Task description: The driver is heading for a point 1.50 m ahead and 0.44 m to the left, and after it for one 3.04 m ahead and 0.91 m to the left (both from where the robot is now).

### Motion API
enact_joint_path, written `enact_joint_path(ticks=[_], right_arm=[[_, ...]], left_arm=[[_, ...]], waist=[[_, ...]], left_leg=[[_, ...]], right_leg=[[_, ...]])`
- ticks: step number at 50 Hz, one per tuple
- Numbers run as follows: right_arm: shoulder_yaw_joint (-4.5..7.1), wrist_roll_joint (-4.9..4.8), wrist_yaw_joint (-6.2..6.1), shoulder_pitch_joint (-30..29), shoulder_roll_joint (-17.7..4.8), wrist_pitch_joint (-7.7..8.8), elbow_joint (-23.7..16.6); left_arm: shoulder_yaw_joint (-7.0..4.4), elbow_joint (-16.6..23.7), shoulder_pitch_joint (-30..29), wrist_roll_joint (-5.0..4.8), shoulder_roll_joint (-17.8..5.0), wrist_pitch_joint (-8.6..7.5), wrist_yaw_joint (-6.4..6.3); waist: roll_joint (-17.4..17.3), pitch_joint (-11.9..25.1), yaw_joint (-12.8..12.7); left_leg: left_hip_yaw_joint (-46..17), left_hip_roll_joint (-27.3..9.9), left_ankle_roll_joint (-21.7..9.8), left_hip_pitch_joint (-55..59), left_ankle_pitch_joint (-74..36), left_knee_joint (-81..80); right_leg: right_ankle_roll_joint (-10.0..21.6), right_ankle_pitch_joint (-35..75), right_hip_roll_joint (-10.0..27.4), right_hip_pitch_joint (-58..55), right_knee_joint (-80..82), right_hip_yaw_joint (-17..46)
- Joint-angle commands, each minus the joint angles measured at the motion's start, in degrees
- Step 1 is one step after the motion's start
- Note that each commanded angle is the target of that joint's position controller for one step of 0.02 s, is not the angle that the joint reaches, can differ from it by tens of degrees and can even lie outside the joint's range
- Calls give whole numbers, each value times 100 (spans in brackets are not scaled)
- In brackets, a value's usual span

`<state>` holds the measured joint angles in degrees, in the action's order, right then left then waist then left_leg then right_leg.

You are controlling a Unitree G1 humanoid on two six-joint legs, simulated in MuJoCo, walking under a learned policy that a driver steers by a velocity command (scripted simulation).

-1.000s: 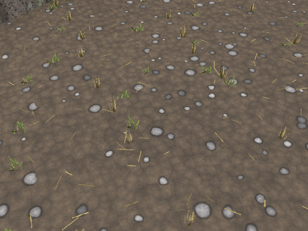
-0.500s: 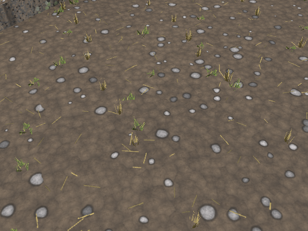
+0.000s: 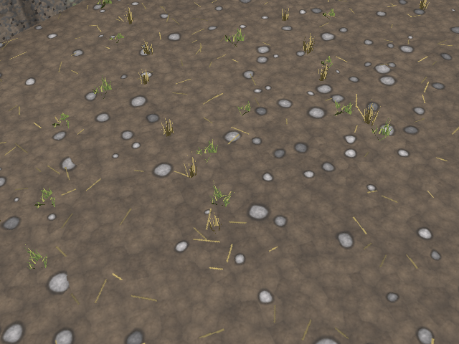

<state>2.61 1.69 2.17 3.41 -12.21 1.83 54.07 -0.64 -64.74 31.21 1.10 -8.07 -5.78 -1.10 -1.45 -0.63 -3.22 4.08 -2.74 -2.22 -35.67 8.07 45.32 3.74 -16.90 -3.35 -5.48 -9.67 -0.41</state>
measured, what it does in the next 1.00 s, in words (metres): walks ahead, turning left: left foot, then right foot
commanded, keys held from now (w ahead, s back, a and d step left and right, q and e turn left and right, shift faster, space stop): w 0.36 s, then w+q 0.34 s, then q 0.30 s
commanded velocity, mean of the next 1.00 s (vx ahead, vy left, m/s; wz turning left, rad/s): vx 0.42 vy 0.00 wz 0.25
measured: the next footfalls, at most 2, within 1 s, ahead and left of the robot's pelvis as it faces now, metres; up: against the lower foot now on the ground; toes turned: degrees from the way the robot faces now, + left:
left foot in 0.14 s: +0.25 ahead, +0.09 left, +0.00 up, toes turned +5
right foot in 0.66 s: +0.58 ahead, -0.06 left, +0.00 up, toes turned +5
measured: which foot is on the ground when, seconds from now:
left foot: up 0.00-0.12, down 0.14-0.68, up 0.70-1.00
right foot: down 0.00-0.14, up 0.16-0.64, down 0.66-1.00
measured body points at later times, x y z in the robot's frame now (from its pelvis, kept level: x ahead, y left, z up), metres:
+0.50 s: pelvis +0.29 +0.04 +0.00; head +0.31 +0.04 +0.45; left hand +0.43 +0.26 -0.13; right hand +0.20 -0.19 -0.14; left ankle +0.21 +0.09 -0.74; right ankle +0.45 -0.11 -0.68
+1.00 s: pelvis +0.52 +0.01 +0.00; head +0.57 +0.02 +0.45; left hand +0.47 +0.27 -0.13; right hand +0.72 -0.19 -0.13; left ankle +0.59 +0.16 -0.69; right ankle +0.54 -0.07 -0.74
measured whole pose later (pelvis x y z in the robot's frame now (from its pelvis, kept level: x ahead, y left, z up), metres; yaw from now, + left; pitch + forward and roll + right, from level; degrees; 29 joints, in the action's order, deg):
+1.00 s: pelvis +0.52 +0.01 +0.00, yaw +18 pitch +1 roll +0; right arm 4.4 1.8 1.7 7.9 -14.1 -0.8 48.2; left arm -2.9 -53.7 17.0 0.9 -12.3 -4.7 -1.4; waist -1.8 -5.1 -0.6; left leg 2.5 -2.3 -2.2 -34.4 8.7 49.5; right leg 2.8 -12.9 1.4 8.7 -21.1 -13.3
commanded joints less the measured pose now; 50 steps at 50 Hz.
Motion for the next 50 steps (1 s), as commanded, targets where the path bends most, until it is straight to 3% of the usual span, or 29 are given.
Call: enact_joint_path(ticks=[1, 3, 4, 5, 6, 7, 8, 9, 10, 11, 13, 14, 16, 18, 22, 28, 30, 32, 33, 34, 35, 36, 37, 38, 40, 43, 46, 50], right_arm=[[-56, -53, -6, -895, -110, 58, -608], [-9, -60, -65, -633, -250, 78, -604], [48, -64, -113, -214, -362, 103, -493], [126, -78, -160, 526, -496, 146, -265], [213, -54, -215, 1449, -627, 196, 39], [337, 92, -267, 2338, -1049, 233, 207], [429, 164, -224, 2498, -1482, 211, 218], [390, -56, -167, 1998, -1191, 161, 184], [287, -104, -157, 1314, -866, 187, 63], [206, -82, -133, 1032, -554, 251, 38], [84, -77, -171, 1108, -202, 341, 202], [55, -73, -186, 1286, -150, 388, 286], [61, -88, -214, 1595, -288, 453, 402], [63, -90, -223, 1841, -400, 460, 455], [2, -117, -223, 2304, -356, 426, 505], [29, -61, -296, 2808, -514, 363, 564], [71, -25, -331, 2690, -611, 335, 511], [128, -30, -319, 2425, -752, 334, 419], [134, -77, -286, 2301, -733, 340, 364], [71, -154, -262, 2253, -458, 361, 116], [-11, -388, -290, 2941, 121, 306, -33], [136, -228, -342, 2741, -498, 222, 60], [179, -174, -329, 2350, -493, 191, 4], [175, -133, -313, 2150, -332, 166, -31], [235, -6, -245, 2134, -272, -1, -66], [258, 2, -173, 2009, -162, -187, -210], [205, 20, -86, 1379, -140, -270, -541], [112, 17, 25, 777, -167, -276, -838]], left_arm=[[-102, 102, 266, 3, -783, -64, -32], [-119, 112, 112, -1, -883, -78, -35], [-140, 118, 32, -2, -964, -82, -41], [-165, 122, -35, -3, -1038, -68, -43], [-178, 146, -134, -27, -1083, -49, -31], [-125, 276, -64, -46, -874, -39, 1], [-34, 330, 643, -214, -173, -7, 77], [-185, 373, 59, -62, -785, 17, 74], [-227, 614, -562, -28, -842, 5, 100], [-225, 673, -821, -12, -766, -19, 117], [-227, 647, -721, 105, -565, 107, 169], [-224, 638, -690, 116, -467, 169, 194], [-232, 734, -899, 133, -426, 257, 232], [-238, 947, -1467, 139, -485, 312, 260], [-202, 1403, -2668, 81, -504, 298, 287], [-159, 1832, -3651, 0, -584, 234, 262], [-189, 1923, -3598, -25, -714, 169, 244], [-286, 1712, -2694, -31, -929, 77, 173], [-373, 1463, -1768, 29, -1116, 4, 107], [-502, 1395, -807, 200, -1598, -45, 16], [-606, 1468, -833, 278, -2039, 18, 50], [-524, 1581, -1268, 142, -1534, 112, 70], [-392, 1655, -1745, 85, -1089, 94, 69], [-337, 1632, -1910, 79, -890, 49, 75], [-278, 1516, -1845, 20, -712, -7, 8], [-287, 1456, -1655, -20, -830, -87, -6], [-301, 1492, -1737, -16, -927, -36, -33], [-359, 1519, -1710, -35, -1156, 47, -45]], waist=[[813, -780, 30], [798, -628, 239], [790, -380, 438], [737, 23, 748], [618, 493, 1143], [161, 1097, 1376], [-1164, 1762, 935], [-235, 1279, 877], [-124, 361, 642], [119, 3, 503], [-25, -166, 180], [-45, -176, 127], [-82, -265, 74], [-92, -426, 142], [-90, -601, 413], [-256, -489, 719], [-318, -437, 594], [-346, -22, 173], [-141, 499, -238], [381, 1355, -533], [1650, 2021, -121], [820, 1597, -2], [379, 743, 166], [216, 340, 262], [531, 186, 487], [728, 275, 630], [837, 101, 622], [850, 174, 468]], left_leg=[[328, 227, -123, 91, -209, -823], [385, 396, -355, 746, -153, -1115], [398, 542, -465, 1257, -41, -1185], [396, 684, -580, 2012, -21, -1364], [322, 620, -692, 3177, -220, -1694], [-982, -556, -911, 4511, 872, -1828], [-4072, -2215, -1814, 5760, 1363, -2554], [-4411, -1908, -1659, 5080, 2160, -3157], [-3408, -1743, -1453, 4116, 2044, -3300], [-2791, -1500, -1318, 3400, 1241, -3480], [-1878, -1081, -1061, 2629, 253, -3618], [-1656, -1000, -1029, 2523, -133, -3649], [-1329, -908, -1042, 2499, -626, -3724], [-1118, -844, -1034, 2593, -808, -3857], [-989, -609, -958, 2800, -1590, -3815], [-1268, -728, -985, 3779, -2535, -3262], [-1398, -812, -937, 3961, -2917, -2952], [-1326, -668, -749, 3787, -3849, -2021], [-1116, -396, -633, 3321, -3524, -944], [-905, -45, -542, 2264, -1714, 664], [-431, 809, -363, 416, 2251, 2381], [-765, 450, -408, 76, 2040, 2899], [-777, 255, -353, 70, 1578, 2842], [-747, 105, -278, 221, 1389, 2671], [-661, -28, -128, 544, 1341, 2388], [-501, 83, -13, 525, 1028, 2190], [-314, 8, 55, 323, 384, 1290], [39, 92, -23, 1058, -355, -129]], right_leg=[[697, 3218, 1381, 525, 162, 590], [605, 4479, 1476, 392, -239, 449], [522, 5373, 1481, 265, -761, 353], [441, 5892, 1428, 204, -1628, 250], [346, 5491, 1251, 606, -2757, 97], [297, 3470, 977, 1709, -4387, -44], [72, -1179, -115, 3623, -6643, -138], [218, -865, 155, 4138, -6992, 485], [251, -221, 470, 4282, -6754, 400], [256, 128, 652, 4050, -6445, 367], [173, 233, 842, 3479, -5977, 340], [127, 225, 855, 3363, -5822, 296], [33, 318, 893, 3569, -5537, 152], [-67, 693, 974, 4026, -5144, 14], [-299, 1451, 869, 4261, -3735, -228], [-303, 1583, 552, 4157, -2577, -273], [-197, 1219, 476, 3841, -2289, -200], [-24, 851, 202, 2500, -1864, -261], [130, 1116, 322, 1209, -1562, -174], [393, 433, 1657, -275, -1512, 1157], [1035, 247, 3117, -1464, -987, 3595], [1019, 426, 2916, -846, -806, 3693], [894, 1401, 2704, 11, -817, 2601], [777, 2666, 2451, 634, -779, 1750], [571, 3876, 2063, 1228, -747, 695], [588, 4795, 1991, 1364, -739, 44], [592, 4590, 1873, 1515, -646, -526], [512, 4256, 1806, 1600, -828, -1069]])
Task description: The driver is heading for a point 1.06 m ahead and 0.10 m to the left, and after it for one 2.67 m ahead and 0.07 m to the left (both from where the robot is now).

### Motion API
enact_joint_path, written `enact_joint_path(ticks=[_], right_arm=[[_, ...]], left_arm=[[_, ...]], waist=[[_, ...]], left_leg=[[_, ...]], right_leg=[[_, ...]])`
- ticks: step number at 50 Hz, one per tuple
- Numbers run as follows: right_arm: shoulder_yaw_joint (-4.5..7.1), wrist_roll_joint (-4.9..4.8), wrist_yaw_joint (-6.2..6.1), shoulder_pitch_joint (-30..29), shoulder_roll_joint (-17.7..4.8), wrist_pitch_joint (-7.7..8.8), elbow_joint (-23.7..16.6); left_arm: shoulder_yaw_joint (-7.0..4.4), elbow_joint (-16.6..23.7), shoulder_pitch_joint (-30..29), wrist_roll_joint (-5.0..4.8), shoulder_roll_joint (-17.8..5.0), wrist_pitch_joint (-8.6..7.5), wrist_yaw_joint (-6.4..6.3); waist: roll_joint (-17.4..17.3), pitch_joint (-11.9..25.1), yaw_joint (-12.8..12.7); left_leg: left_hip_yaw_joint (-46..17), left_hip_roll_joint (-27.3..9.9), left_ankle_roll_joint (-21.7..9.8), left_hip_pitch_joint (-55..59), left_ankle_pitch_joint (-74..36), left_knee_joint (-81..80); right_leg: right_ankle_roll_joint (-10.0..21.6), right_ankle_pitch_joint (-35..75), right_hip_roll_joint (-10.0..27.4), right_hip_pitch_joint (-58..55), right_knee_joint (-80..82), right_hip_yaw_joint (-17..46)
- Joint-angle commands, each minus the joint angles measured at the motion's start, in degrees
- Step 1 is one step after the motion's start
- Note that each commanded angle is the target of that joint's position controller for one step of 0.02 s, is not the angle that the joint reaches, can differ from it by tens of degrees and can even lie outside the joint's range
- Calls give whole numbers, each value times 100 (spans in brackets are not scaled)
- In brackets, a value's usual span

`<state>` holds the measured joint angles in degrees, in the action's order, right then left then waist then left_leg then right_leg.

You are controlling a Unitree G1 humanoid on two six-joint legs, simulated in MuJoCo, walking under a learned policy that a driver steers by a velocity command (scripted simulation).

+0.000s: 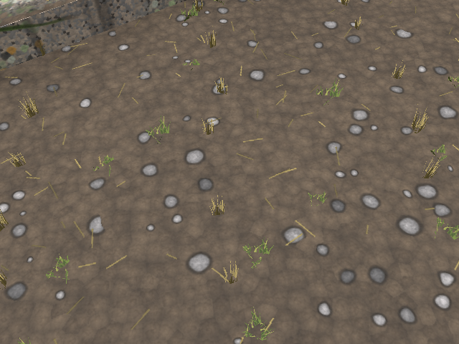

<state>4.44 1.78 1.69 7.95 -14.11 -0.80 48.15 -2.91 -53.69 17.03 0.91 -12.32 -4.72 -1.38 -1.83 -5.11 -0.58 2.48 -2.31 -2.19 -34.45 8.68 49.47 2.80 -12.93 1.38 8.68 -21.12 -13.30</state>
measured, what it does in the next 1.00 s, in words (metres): walks ahead, turning left: left foot, then right foot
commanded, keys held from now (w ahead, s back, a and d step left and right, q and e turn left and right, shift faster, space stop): q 0.04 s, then w+q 0.40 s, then w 0.54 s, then w+e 0.02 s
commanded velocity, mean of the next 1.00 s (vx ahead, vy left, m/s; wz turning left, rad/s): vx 0.40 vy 0.00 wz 0.38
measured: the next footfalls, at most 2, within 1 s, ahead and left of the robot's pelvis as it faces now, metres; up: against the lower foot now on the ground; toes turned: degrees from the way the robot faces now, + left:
left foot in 0.16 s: +0.15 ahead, +0.10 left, +0.00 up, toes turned +11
right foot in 0.70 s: +0.43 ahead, -0.01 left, +0.00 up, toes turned +19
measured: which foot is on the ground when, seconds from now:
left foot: up 0.00-0.14, down 0.16-0.72, up 0.74-1.00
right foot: down 0.00-0.16, up 0.18-0.68, down 0.70-1.00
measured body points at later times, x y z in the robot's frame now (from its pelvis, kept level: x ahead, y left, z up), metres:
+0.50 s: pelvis +0.16 +0.05 +0.00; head +0.18 +0.07 +0.45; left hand +0.25 +0.33 -0.11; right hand +0.25 -0.22 -0.12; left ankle +0.11 +0.10 -0.74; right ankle +0.30 -0.09 -0.69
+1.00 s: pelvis +0.42 +0.06 +0.00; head +0.45 +0.05 +0.45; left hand +0.32 +0.30 -0.12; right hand +0.63 -0.13 -0.13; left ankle +0.44 +0.22 -0.68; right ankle +0.40 -0.03 -0.74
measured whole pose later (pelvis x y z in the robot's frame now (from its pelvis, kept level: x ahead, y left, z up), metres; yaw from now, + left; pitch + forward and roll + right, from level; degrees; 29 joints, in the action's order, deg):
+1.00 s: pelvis +0.42 +0.06 +0.00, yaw +21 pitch +1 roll -1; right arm 2.5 2.5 2.5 11.0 -15.2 1.8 45.8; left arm -2.5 -51.0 23.7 0.4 -12.1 -4.9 1.0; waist -3.4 -1.0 -1.7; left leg -0.4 -4.0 -1.6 -35.6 9.4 55.0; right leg 4.3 -11.8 -4.1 3.1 -13.5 -3.0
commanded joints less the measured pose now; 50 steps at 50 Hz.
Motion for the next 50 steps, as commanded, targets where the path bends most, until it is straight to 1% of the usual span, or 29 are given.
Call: enact_joint_path(ticks=[1, 3, 5, 6, 7, 8, 9, 10, 11, 12, 13, 14, 15, 17, 23, 29, 32, 33, 34, 35, 36, 37, 38, 39, 40, 41, 43, 45, 50], right_arm=[[-63, 21, 81, 237, -44, -20, -309], [-37, 29, 88, 61, -163, -37, -455], [11, 40, 96, -69, -303, -73, -614], [43, 51, 98, -12, -358, -62, -652], [84, 68, 88, 331, -378, 2, -572], [226, 105, 22, 1098, -730, 100, -335], [392, 30, -49, 1344, -1453, 133, -391], [371, -92, -68, 1452, -1374, 82, -431], [293, -98, -98, 1304, -1106, 56, -410], [220, -108, -114, 1086, -864, 68, -421], [186, -134, -142, 836, -759, 97, -484], [153, -149, -162, 681, -651, 156, -518], [141, -143, -151, 696, -641, 226, -527], [165, -153, -114, 907, -736, 338, -469], [203, -134, -115, 1493, -892, 377, -356], [148, -72, -132, 1869, -850, 479, -198], [158, -62, -155, 1772, -969, 510, -187], [164, -68, -163, 1677, -1017, 513, -190], [160, -90, -165, 1551, -1047, 522, -192], [112, -100, -151, 1553, -911, 546, -177], [0, -116, -147, 1442, -573, 573, -366], [-37, -248, -139, 2033, -311, 575, -442], [16, -70, -174, 1906, -687, 507, -291], [19, -36, -114, 1547, -701, 497, -297], [-18, -37, -65, 1302, -597, 498, -333], [-26, 2, -30, 1208, -562, 459, -343], [-60, 70, 28, 1285, -491, 371, -275], [-84, 78, 55, 1073, -441, 334, -328], [-216, 69, 97, -222, -256, 323, -719]], left_arm=[[-160, 408, -228, -22, -807, -33, -12], [-216, 417, -124, -12, -933, 37, 3], [-278, 465, -49, 36, -1080, 134, 16], [-299, 481, 15, 63, -1124, 191, 15], [-299, 500, 53, 78, -1106, 251, 23], [-241, 583, 175, 113, -900, 299, 48], [-118, 1089, -113, 67, -438, 275, 163], [-180, 1187, -529, 226, -790, 287, 189], [-191, 1224, -738, 151, -815, 254, 236], [-180, 1184, -757, 65, -786, 187, 261], [-189, 1130, -720, 88, -783, 158, 253], [-179, 1052, -566, 167, -752, 188, 247], [-173, 992, -469, 201, -721, 240, 249], [-158, 1011, -506, 180, -647, 325, 245], [-117, 1343, -1394, 138, -596, 374, 246], [-53, 1603, -1957, 94, -544, 253, 311], [-74, 1663, -1753, 62, -642, 173, 309], [-98, 1606, -1480, 54, -683, 146, 286], [-133, 1450, -971, 61, -712, 113, 240], [-213, 1231, -263, 113, -900, 49, 167], [-300, 1151, 777, 240, -1333, -4, 87], [-439, 994, 966, 254, -1960, 40, 107], [-349, 1020, 591, 116, -1435, 105, 160], [-238, 1117, 125, 57, -995, 109, 199], [-173, 1115, -90, 67, -779, 83, 221], [-129, 1077, -133, 64, -674, 49, 213], [-105, 932, 17, 25, -654, -48, 213], [-123, 769, 278, -40, -721, -121, 231], [-81, 468, 764, -84, -658, -106, 227]], waist=[[865, 647, 161], [877, 675, 70], [888, 645, -10], [796, 661, 2], [512, 793, 174], [-395, 1131, 451], [-1898, 1168, 493], [-1019, 1091, 663], [-539, 635, 569], [-154, 363, 381], [-52, 318, 215], [-142, 394, 89], [-99, 545, 60], [30, 631, 48], [-178, 347, 376], [-281, 222, 622], [-382, 241, 456], [-390, 278, 306], [-284, 422, 22], [27, 838, -276], [719, 1622, -723], [2054, 1724, -376], [1088, 1047, -187], [506, 515, -69], [341, 328, -5], [490, 307, 72], [741, 434, 140], [674, 438, 156], [625, 172, -80]], left_leg=[[251, 79, -59, 1020, -334, -721], [298, 89, -175, 1084, 73, -948], [304, 81, -341, 1119, 834, -1091], [337, 157, -438, 1292, 1175, -1286], [375, 316, -568, 1846, 1153, -1710], [-486, 10, -839, 2792, 1637, -2388], [-3601, -1590, -1703, 4019, 2558, -3457], [-4499, -1850, -1975, 3904, 2662, -3912], [-3841, -1744, -1894, 3542, 2497, -3807], [-3264, -1466, -1663, 3050, 2160, -3870], [-2823, -1152, -1434, 2801, 1676, -3953], [-2460, -896, -1312, 2701, 1039, -3949], [-2240, -766, -1296, 2727, 434, -3900], [-2030, -635, -1316, 2812, -255, -3840], [-2208, -591, -1278, 3073, 395, -4012], [-2076, -681, -1163, 3260, -355, -3741], [-2102, -796, -992, 3192, -1150, -3425], [-2082, -791, -900, 3076, -1452, -3253], [-1927, -642, -781, 2922, -2076, -2769], [-1589, -284, -637, 2659, -2353, -1759], [-1151, 104, -456, 1881, -1186, -45], [-678, 1053, -271, 150, 2005, 1292], [-1050, 672, -357, -351, 1882, 1899], [-1055, 416, -375, -338, 1351, 1874], [-972, 232, -337, -199, 1013, 1650], [-845, 87, -283, -82, 853, 1442], [-620, 23, -146, 125, 652, 1349], [-468, -50, -47, -106, 486, 1278], [-52, -211, 163, -511, -310, 22]], right_leg=[[592, 3791, 1404, 74, 202, 211], [555, 3427, 1619, -142, -7, 277], [506, 2356, 1870, -285, -190, 427], [460, 1783, 1902, -286, -458, 439], [355, 1313, 1771, -107, -1126, 305], [113, 895, 1376, 487, -2639, -13], [-282, -2014, 176, 2886, -4506, -213], [-302, -2364, -21, 3620, -5071, 1101], [-261, -1889, 230, 3749, -5081, 1357], [-245, -1233, 409, 3513, -4679, 1434], [-255, -857, 486, 3176, -4263, 1454], [-294, -585, 512, 2857, -4052, 1460], [-333, -405, 454, 2673, -4004, 1426], [-430, -229, 386, 2660, -3738, 1383], [-660, 439, 321, 3156, -2499, 1442], [-481, 637, 176, 2726, -1505, 1299], [-238, 323, 32, 2006, -1130, 1214], [-155, 218, -64, 1525, -951, 1155], [-64, 274, -231, 766, -593, 1048], [80, 283, -94, -268, -383, 1244], [421, -798, 1202, -1486, -81, 2700], [1006, -1499, 2241, -2256, 778, 5313], [1042, -2051, 2163, -1659, 889, 5441], [937, -1815, 1884, -1045, 866, 4541], [823, -993, 1585, -635, 969, 3834], [706, -374, 1337, -480, 1044, 3321], [665, 936, 1079, -388, 1088, 2732], [753, 1775, 1032, -487, 1127, 2417], [770, 2598, 757, -573, 1271, 1851]])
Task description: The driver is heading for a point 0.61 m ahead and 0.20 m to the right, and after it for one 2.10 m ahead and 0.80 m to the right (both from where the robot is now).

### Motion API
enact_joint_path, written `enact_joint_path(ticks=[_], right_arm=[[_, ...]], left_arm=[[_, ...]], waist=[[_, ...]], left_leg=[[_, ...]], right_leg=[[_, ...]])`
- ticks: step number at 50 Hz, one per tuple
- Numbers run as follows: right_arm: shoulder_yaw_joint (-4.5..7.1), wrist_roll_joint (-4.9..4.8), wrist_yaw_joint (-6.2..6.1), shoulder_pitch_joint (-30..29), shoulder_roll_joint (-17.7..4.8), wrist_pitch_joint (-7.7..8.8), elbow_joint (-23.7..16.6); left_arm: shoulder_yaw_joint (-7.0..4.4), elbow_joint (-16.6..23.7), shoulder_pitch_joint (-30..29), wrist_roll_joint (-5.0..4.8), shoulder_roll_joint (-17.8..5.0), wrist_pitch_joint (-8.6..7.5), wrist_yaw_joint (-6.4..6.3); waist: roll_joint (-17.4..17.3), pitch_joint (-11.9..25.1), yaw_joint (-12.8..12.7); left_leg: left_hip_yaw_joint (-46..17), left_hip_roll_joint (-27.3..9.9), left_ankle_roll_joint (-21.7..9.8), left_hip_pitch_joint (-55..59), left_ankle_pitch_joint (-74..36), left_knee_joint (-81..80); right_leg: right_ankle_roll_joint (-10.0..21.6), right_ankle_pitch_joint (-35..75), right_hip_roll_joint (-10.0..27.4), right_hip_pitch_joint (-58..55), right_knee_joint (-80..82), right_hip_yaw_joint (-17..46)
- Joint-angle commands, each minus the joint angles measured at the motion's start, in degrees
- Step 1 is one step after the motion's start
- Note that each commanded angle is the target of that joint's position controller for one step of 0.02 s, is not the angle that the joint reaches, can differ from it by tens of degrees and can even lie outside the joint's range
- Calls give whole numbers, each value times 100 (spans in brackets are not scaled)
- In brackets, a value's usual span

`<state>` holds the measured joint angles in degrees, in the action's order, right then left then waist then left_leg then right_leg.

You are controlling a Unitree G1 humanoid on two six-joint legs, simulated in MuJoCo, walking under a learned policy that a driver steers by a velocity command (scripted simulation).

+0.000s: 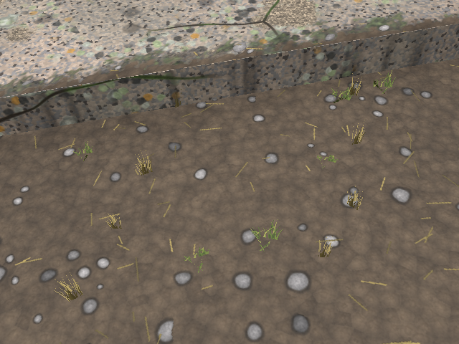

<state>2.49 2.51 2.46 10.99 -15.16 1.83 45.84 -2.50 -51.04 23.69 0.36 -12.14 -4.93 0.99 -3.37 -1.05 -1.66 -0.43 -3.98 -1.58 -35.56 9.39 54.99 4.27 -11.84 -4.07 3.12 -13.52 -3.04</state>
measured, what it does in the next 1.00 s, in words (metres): walks ahead, turning right: left foot, then right foot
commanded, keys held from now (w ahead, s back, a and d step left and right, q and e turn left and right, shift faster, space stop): w+e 0.80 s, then e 0.20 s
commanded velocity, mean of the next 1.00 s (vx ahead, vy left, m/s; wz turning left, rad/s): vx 0.46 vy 0.00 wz -0.45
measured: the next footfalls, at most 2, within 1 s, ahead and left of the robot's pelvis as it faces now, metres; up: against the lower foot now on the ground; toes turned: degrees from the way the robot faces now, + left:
left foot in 0.22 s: +0.29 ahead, +0.11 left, +0.00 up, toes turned -3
right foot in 0.76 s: +0.50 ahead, -0.15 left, +0.00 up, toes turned -28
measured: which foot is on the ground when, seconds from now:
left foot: up 0.00-0.20, down 0.22-0.78, up 0.80-1.00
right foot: down 0.00-0.22, up 0.24-0.74, down 0.76-1.00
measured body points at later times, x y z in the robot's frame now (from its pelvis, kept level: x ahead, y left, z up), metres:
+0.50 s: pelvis +0.26 +0.03 +0.00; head +0.28 +0.04 +0.45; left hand +0.42 +0.27 -0.13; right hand +0.23 -0.24 -0.12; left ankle +0.25 +0.11 -0.75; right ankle +0.29 -0.13 -0.67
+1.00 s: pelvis +0.48 -0.09 -0.01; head +0.52 -0.13 +0.44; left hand +0.68 +0.12 -0.12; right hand +0.46 -0.38 -0.13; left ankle +0.60 +0.07 -0.66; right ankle +0.47 -0.14 -0.75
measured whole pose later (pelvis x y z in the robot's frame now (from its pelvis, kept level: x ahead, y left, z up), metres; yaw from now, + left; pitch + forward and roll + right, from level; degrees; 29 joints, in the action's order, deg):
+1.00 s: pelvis +0.48 -0.09 -0.01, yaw -32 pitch +1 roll +1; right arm 2.6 2.0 -0.1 8.5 -15.5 1.2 43.5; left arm -4.0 -47.4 15.7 0.1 -15.7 -1.3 0.4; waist -1.6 -5.7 -0.4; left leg -2.8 -7.1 3.4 -34.3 17.7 64.3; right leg 7.2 -9.8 -6.9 13.6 -22.7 1.4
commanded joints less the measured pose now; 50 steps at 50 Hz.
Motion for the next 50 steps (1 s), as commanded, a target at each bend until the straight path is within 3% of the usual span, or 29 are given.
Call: enact_joint_path(ticks=[1, 4, 7, 9, 10, 11, 12, 13, 14, 15, 17, 19, 22, 28, 32, 35, 37, 38, 39, 40, 41, 42, 43, 45, 46, 50], right_arm=[[-58, -15, 26, -770, -92, 69, -564], [-108, -62, 12, -1226, -84, 98, -688], [-79, -82, -50, -1272, -232, 151, -727], [-3, -77, -131, -643, -409, 217, -537], [67, -40, -196, 148, -549, 282, -281], [172, 93, -288, 1042, -911, 350, -132], [318, 216, -329, 1359, -1505, 317, -164], [289, 25, -300, 1155, -1194, 224, -209], [166, -38, -292, 624, -751, 207, -258], [95, -67, -272, 298, -454, 240, -272], [45, -106, -297, 222, -271, 322, -156], [62, -140, -288, 345, -285, 438, -72], [117, -170, -291, 540, -396, 514, 59], [138, -146, -289, 898, -451, 482, 281], [182, -137, -341, 1296, -614, 403, 467], [215, -120, -390, 1345, -791, 285, 549], [259, -119, -403, 1315, -981, 172, 566], [255, -142, -391, 1226, -995, 127, 508], [166, -203, -354, 1294, -657, 149, 248], [141, -200, -253, 1104, -396, 220, -195], [205, -142, -253, 393, -762, 260, -319], [142, -232, -256, 329, -555, 307, -354], [122, -218, -286, 535, -486, 305, -220], [124, -19, -295, 839, -444, 88, -125], [130, 7, -277, 892, -438, -15, -129], [101, -55, -264, 582, -379, -161, -288]], left_arm=[[-120, 148, 195, -31, -692, -80, -16], [-152, 31, 403, -10, -873, -52, -58], [-171, -25, 385, 18, -984, -10, -105], [-196, -13, 214, 38, -1076, 10, -119], [-192, -7, 137, 19, -1068, 22, -104], [-149, 134, 96, -32, -900, 15, -82], [-3, 341, 738, -223, -170, 46, -80], [-145, 245, 625, -71, -786, 131, -130], [-198, 271, 236, -2, -855, 175, -107], [-173, 302, -14, 10, -712, 185, -50], [-189, 280, -27, 124, -608, 317, 36], [-183, 306, -88, 149, -498, 439, 107], [-184, 512, -634, 161, -472, 504, 185], [-80, 914, -1793, 151, -361, 476, 298], [-36, 1204, -2436, 188, -389, 456, 360], [-79, 1254, -2348, 219, -480, 461, 320], [-187, 1048, -1513, 222, -653, 415, 237], [-295, 746, -577, 265, -820, 353, 159], [-494, 606, 111, 329, -1441, 349, 61], [-617, 732, -164, 156, -1987, 396, 33], [-572, 762, -124, 51, -1813, 447, 6], [-508, 684, -390, 25, -1632, 424, -46], [-427, 680, -636, 12, -1340, 379, -73], [-331, 742, -1044, -55, -1068, 311, -97], [-309, 754, -1020, -68, -1039, 271, -84], [-365, 731, -679, -32, -1253, 275, -94]], waist=[[780, -269, -26], [780, -297, -130], [779, -257, -30], [798, 30, 290], [608, 459, 648], [222, 1136, 975], [-1028, 2011, 712], [-639, 1919, 705], [-174, 905, 492], [-37, 393, 385], [-291, 25, 142], [-203, 35, 57], [-76, -115, 54], [-39, -365, 267], [-32, -495, 468], [-166, -310, 347], [-249, 238, -38], [-7, 766, -475], [717, 1414, -679], [1716, 1728, -335], [475, 1338, -548], [318, 661, -287], [112, 280, 23], [365, 243, 402], [465, 379, 444], [671, 578, 352]], left_leg=[[303, -1, 125, -271, -549, -911], [366, 177, 120, 95, -781, -1752], [274, 281, -26, 499, -548, -2150], [281, 504, -177, 1455, -129, -2499], [285, 535, -314, 2538, -293, -2866], [-587, -367, -553, 3959, 158, -2948], [-2958, -2127, -1104, 5591, 680, -3228], [-3913, -2210, -1250, 5074, 1374, -3822], [-2996, -1928, -1088, 4212, 1646, -3990], [-2212, -1632, -951, 3523, 1199, -4212], [-1144, -1207, -674, 2766, 333, -4486], [-680, -1142, -683, 2617, -216, -4630], [-123, -1130, -737, 2766, -551, -4823], [849, -961, -660, 3065, -1265, -4758], [1171, -1160, -597, 3711, -1928, -4526], [1462, -1219, -489, 4189, -4003, -3709], [1575, -1221, -454, 4231, -5207, -2231], [1682, -1113, -308, 3659, -4523, -891], [1687, -821, -58, 1913, -2234, 953], [956, 476, 269, -240, 2187, 2750], [40, 200, 258, -818, 1784, 2854], [52, -24, 255, -722, 1261, 2557], [34, -189, 273, -308, 1111, 2015], [-24, -287, 400, 346, 1026, 1437], [14, -232, 463, 498, 995, 1357], [81, -90, 576, 317, 585, 854]], right_leg=[[609, 2586, 1261, 15, 494, 801], [618, 2824, 1342, -135, 331, 915], [580, 3256, 1548, -403, -20, 1162], [446, 4039, 1490, -411, -747, 1187], [343, 4013, 1247, -153, -1680, 1012], [250, 2649, 947, 773, -3064, 836], [29, -1162, 103, 2621, -4973, 323], [108, -1795, 158, 3164, -5682, 609], [135, -1292, 464, 3346, -5766, 723], [101, -889, 667, 3253, -5544, 685], [-12, -629, 869, 2890, -5229, 625], [-87, -420, 897, 2827, -5226, 563], [-185, 151, 1006, 3395, -5027, 529], [-229, 1246, 938, 3539, -3410, 148], [14, 941, 813, 3401, -2585, -268], [320, 110, 406, 2873, -2267, -592], [606, -446, -49, 1870, -2049, -687], [793, -195, -172, 605, -1554, -529], [1232, -1079, 1047, -1134, -1328, 1215], [1997, -621, 2390, -2181, -503, 4383], [1813, 897, 2348, -1997, -342, 3948], [1677, 2557, 2231, -1236, -503, 2878], [1372, 3819, 1852, -507, -598, 2142], [983, 4422, 1277, 253, -611, 1391], [948, 4795, 1166, 354, -636, 1292], [924, 5167, 989, 442, -712, 1240]])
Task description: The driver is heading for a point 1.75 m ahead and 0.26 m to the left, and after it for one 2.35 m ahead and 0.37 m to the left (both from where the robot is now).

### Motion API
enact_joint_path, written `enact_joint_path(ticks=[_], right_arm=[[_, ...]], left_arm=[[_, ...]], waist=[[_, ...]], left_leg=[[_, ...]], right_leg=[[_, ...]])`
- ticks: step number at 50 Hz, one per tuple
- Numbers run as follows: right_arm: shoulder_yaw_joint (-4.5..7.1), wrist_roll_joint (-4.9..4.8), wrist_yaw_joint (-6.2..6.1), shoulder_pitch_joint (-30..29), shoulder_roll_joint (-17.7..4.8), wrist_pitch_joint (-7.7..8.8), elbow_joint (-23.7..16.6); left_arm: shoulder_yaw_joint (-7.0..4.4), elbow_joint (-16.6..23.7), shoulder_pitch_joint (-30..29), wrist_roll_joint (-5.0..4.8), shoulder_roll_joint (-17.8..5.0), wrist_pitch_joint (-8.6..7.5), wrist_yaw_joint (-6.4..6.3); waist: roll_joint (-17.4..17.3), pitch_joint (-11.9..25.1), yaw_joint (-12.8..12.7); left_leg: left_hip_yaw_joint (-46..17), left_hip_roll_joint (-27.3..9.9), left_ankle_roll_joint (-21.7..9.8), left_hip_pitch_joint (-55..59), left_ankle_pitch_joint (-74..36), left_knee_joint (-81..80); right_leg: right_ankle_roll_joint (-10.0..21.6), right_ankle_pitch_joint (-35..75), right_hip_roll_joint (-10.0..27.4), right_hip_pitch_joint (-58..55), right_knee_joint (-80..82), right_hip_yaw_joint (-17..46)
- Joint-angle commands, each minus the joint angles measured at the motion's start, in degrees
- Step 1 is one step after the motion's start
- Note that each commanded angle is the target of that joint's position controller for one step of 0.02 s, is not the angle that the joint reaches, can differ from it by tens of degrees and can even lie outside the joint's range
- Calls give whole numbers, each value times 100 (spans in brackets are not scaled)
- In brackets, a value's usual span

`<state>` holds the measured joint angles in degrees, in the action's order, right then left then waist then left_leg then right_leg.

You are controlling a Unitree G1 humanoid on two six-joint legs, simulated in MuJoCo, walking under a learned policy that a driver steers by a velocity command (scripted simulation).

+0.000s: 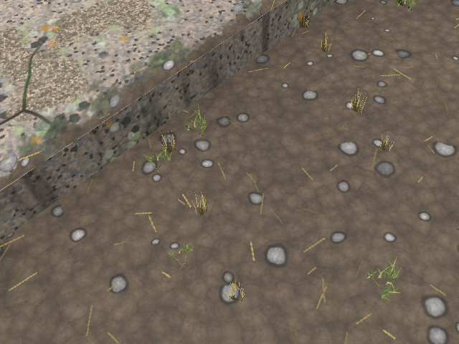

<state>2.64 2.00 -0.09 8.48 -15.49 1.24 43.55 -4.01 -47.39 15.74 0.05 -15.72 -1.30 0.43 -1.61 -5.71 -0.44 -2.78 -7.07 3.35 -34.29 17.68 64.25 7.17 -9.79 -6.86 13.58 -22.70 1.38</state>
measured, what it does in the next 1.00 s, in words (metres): walks ahead: left foot, then right foot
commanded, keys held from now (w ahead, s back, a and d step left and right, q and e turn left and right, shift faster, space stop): e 0.14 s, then no key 0.22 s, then q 0.50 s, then w+q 0.14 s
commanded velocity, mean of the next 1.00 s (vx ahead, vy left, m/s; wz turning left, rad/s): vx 0.07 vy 0.00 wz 0.03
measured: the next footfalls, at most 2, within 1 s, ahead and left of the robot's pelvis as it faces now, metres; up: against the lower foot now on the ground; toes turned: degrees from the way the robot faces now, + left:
left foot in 0.30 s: +0.23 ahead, +0.12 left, +0.00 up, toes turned -10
right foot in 0.74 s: +0.12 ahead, -0.06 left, +0.00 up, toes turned +3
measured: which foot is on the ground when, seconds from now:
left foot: up 0.00-0.28, down 0.30-0.74, up 0.76-1.00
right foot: down 0.00-0.30, up 0.32-0.72, down 0.74-1.00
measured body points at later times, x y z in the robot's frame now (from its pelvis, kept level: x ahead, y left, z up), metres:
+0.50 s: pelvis +0.12 +0.06 +0.00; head +0.15 +0.08 +0.45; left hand +0.26 +0.30 -0.14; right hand +0.18 -0.21 -0.11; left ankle +0.19 +0.13 -0.74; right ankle +0.05 -0.06 -0.70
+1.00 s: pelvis +0.11 +0.04 +0.00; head +0.13 +0.02 +0.45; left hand +0.16 +0.32 -0.11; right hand +0.24 -0.23 -0.13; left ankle +0.07 +0.16 -0.68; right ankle +0.08 -0.06 -0.74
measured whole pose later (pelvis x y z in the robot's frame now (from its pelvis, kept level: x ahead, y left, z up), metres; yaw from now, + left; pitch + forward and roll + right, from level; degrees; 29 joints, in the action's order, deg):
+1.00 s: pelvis +0.11 +0.04 +0.00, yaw +8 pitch +0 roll +0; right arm 4.8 1.7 3.4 12.2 -18.1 -4.8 47.1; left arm -1.6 -45.6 14.7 1.7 -14.8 -0.4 -2.2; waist -2.0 -1.2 -1.0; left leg -1.8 0.9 2.1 -24.5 20.8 54.6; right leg 2.7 -13.9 0.0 6.1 -19.4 -5.4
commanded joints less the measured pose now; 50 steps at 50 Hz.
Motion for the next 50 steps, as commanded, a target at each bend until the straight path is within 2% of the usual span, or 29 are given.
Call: enact_joint_path(ticks=[1, 7, 11, 13, 14, 15, 16, 17, 18, 19, 20, 21, 22, 25, 26, 30, 33, 35, 36, 37, 38, 39, 40, 41, 43, 44, 46, 47, 50], right_arm=[[83, -6, -22, 653, -372, -115, -118], [27, -70, -65, -195, -476, -104, -410], [18, -113, -101, -3, -552, -25, -346], [41, -112, -135, 410, -584, 29, -237], [45, -62, -166, 688, -588, 100, -174], [89, -1, -215, 913, -964, 172, -244], [122, -139, -183, 758, -1235, 84, -316], [71, -240, -133, 813, -971, 28, -276], [-26, -220, -120, 550, -616, 14, -315], [-129, -157, -113, 243, -356, -13, -334], [-194, -116, -121, 50, -242, -12, -312], [-190, -94, -128, -29, -293, -17, -247], [-164, -95, -115, -10, -396, -31, -173], [39, -148, -53, 476, -899, -103, -21], [92, -158, -33, 552, -980, -132, 6], [206, -129, 11, 503, -942, -255, 21], [278, -120, 38, 355, -927, -345, 29], [315, -157, 51, 124, -916, -419, 1], [313, -194, 50, 31, -861, -440, -33], [262, -237, 50, 61, -632, -433, -128], [237, -287, 34, 12, -424, -396, -237], [323, -55, 2, 102, -813, -386, -121], [376, -61, 25, 358, -859, -401, 26], [381, -57, 48, 622, -807, -436, 158], [366, -35, 111, 754, -753, -499, 225], [338, -40, 157, 604, -730, -513, 177], [299, -35, 279, 36, -716, -523, -54], [290, -25, 337, -181, -713, -527, -150], [256, -23, 438, -462, -644, -494, -297]], left_arm=[[-209, 371, 199, 2, -888, -61, -49], [-217, 430, 488, 58, -937, 90, -107], [-189, 474, 365, 116, -886, 152, -130], [-176, 520, 110, 70, -896, 163, -154], [-146, 552, -20, -13, -850, 134, -160], [-37, 706, 206, -48, -523, 89, -159], [-72, 606, 975, -42, -463, 184, -204], [-97, 416, 1073, 134, -711, 278, -234], [-118, 333, 744, 153, -767, 338, -215], [-80, 327, 487, 132, -653, 383, -185], [-23, 320, 371, 111, -513, 431, -145], [24, 251, 423, 116, -448, 467, -108], [53, 202, 430, 117, -443, 486, -99], [73, 207, 37, 77, -513, 504, -187], [81, 226, -72, 68, -515, 502, -208], [111, 265, -290, 31, -479, 412, -255], [138, 241, -141, 2, -408, 322, -292], [147, 136, 252, -2, -362, 265, -325], [122, 101, 424, 32, -451, 231, -358], [35, 150, 453, 130, -875, 204, -413], [-88, 349, -63, 166, -1383, 220, -427], [-59, 419, -395, 238, -1216, 227, -393], [61, 524, -682, 205, -803, 192, -385], [118, 573, -895, 172, -604, 167, -375], [135, 640, -865, 146, -592, 128, -385], [115, 583, -555, 162, -638, 121, -357], [53, 442, -6, 154, -765, 105, -314], [15, 381, 171, 152, -851, 89, -302], [-69, 268, 386, 176, -991, -3, -250]], waist=[[544, 1021, 163], [687, 846, -172], [747, 735, -151], [717, 669, 96], [515, 721, 302], [-496, 1238, 220], [-1385, 1564, -132], [-862, 1531, -139], [-335, 1071, -132], [-228, 876, -167], [-522, 742, -213], [-821, 701, -254], [-905, 717, -274], [-741, 817, 16], [-727, 813, 63], [-691, 802, 116], [-649, 841, 50], [-625, 836, -160], [-513, 773, -249], [236, 700, -177], [1537, 403, -91], [986, 198, 27], [620, 250, 283], [524, 243, 447], [819, 380, 395], [859, 484, 202], [935, 400, -210], [935, 326, -335], [846, 174, -455]], left_leg=[[297, 237, 83, 95, -327, -237], [98, 442, -44, -22, -636, -1453], [96, 653, -296, 692, -436, -2389], [158, 757, -463, 1579, -732, -3350], [66, 628, -574, 2302, -1685, -4121], [-1186, -667, -890, 3156, -3683, -4223], [-2541, -1778, -1828, 3424, -5794, -4185], [-2811, -1783, -2119, 3067, -5083, -4323], [-2191, -1372, -1950, 2663, -4023, -4422], [-1672, -941, -1646, 2304, -3068, -4622], [-1317, -622, -1412, 2114, -2487, -4832], [-1046, -331, -1295, 2009, -2357, -4892], [-934, -165, -1235, 2068, -2387, -4848], [-1383, -258, -1407, 2588, -2218, -4720], [-1555, -308, -1458, 2658, -1908, -4752], [-1968, -308, -1541, 2471, -1005, -4946], [-2132, -221, -1459, 2155, -722, -4997], [-2120, -14, -1200, 1736, -419, -4918], [-2004, 204, -934, 1338, -6, -4783], [-1561, 643, -594, 738, 670, -4089], [-283, 1668, -402, 33, 999, -2605], [-224, 1239, -366, 344, 1223, -1309], [-290, 1198, -393, 670, 1004, -654], [-233, 1160, -360, 691, 720, -196], [-49, 1082, -234, 396, 531, 120], [32, 990, -186, 208, 422, -63], [87, 838, -106, -260, 328, -550], [82, 800, -80, -403, 340, -763], [168, 697, -111, -369, 354, -1386]], right_leg=[[624, 4823, 1268, -626, 200, 878], [598, 4039, 1446, -976, 5, 1507], [397, 4119, 1465, -997, -408, 1664], [128, 3649, 1320, -706, -774, 1779], [-83, 3193, 1072, -428, -1215, 1720], [-352, 1489, 586, -44, -2357, 1284], [-495, -2821, -480, 635, -3408, 615], [-514, -2980, -227, 764, -4076, 728], [-556, -2531, -71, 815, -4238, 818], [-620, -2184, 54, 666, -3886, 875], [-708, -1925, 183, 481, -3418, 847], [-797, -1749, 212, 251, -3087, 582], [-854, -1716, 261, 155, -2695, 286], [-894, -1863, 224, 399, -2196, 60], [-876, -1827, 250, 515, -2137, 83], [-786, -1693, 299, 542, -1952, 98], [-656, -1529, 254, 136, -1429, 72], [-498, -1004, 182, -512, -410, -14], [-386, -790, 286, -929, 279, 83], [-150, -1407, 1193, -1205, 1008, 1027], [395, -1830, 2541, -758, 1621, 2610], [734, -915, 2891, 86, 1430, 2373], [692, -62, 2573, 289, 1213, 1882], [522, 552, 2222, 237, 1034, 1284], [384, 1504, 1902, -348, 742, 637], [372, 1051, 1878, -729, 789, 575], [437, -504, 2030, -1377, 1096, 827], [462, -960, 2135, -1594, 1219, 946], [446, -1302, 2318, -1802, 1387, 870]])
Keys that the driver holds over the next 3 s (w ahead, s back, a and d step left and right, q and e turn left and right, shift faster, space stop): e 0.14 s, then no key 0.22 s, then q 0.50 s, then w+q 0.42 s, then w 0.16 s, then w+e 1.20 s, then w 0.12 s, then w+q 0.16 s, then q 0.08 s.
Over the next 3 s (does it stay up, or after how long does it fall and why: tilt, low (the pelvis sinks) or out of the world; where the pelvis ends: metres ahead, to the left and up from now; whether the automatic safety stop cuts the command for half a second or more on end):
stays up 1.01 0.21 0.00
